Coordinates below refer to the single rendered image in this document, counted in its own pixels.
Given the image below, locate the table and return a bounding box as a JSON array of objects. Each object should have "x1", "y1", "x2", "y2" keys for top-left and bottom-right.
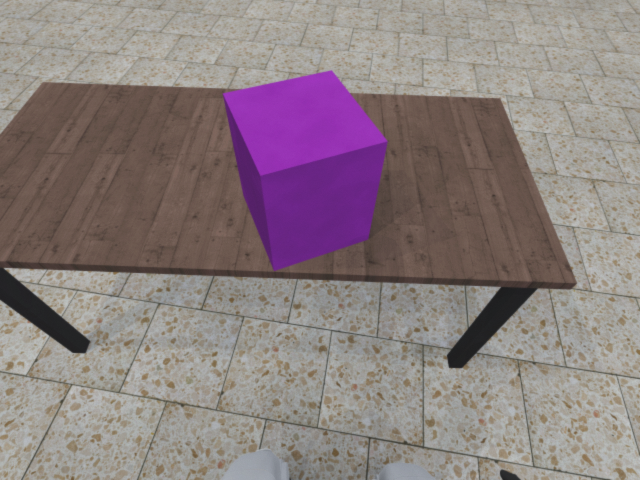
[{"x1": 0, "y1": 82, "x2": 577, "y2": 368}]

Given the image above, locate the robot left thigh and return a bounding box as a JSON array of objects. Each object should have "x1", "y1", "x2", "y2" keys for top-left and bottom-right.
[{"x1": 221, "y1": 451, "x2": 289, "y2": 480}]

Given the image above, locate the carton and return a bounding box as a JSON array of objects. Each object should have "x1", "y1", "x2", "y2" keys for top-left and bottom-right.
[{"x1": 223, "y1": 70, "x2": 388, "y2": 271}]

